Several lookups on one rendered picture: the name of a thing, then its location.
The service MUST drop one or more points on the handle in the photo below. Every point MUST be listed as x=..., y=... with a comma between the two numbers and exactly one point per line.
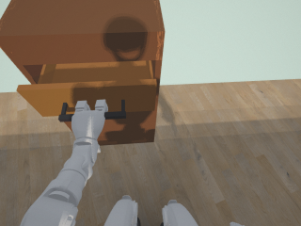
x=63, y=117

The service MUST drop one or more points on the robot right thigh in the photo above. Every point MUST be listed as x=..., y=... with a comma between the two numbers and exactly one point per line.
x=176, y=214

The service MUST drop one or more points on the cabinet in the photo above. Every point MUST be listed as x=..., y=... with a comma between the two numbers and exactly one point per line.
x=34, y=33

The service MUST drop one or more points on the left robot hand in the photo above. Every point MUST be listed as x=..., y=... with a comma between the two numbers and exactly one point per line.
x=86, y=123

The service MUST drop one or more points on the left robot forearm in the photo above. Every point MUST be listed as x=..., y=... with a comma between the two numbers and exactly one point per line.
x=70, y=182

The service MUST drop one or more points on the robot thigh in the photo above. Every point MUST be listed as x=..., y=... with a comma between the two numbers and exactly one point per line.
x=176, y=214
x=124, y=213

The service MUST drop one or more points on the robot left thigh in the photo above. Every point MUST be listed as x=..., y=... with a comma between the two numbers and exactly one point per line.
x=124, y=213

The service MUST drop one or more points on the drawer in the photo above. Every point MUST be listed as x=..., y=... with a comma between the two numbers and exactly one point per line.
x=131, y=81

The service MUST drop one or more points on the robot left upper arm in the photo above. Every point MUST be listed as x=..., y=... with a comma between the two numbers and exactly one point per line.
x=52, y=212

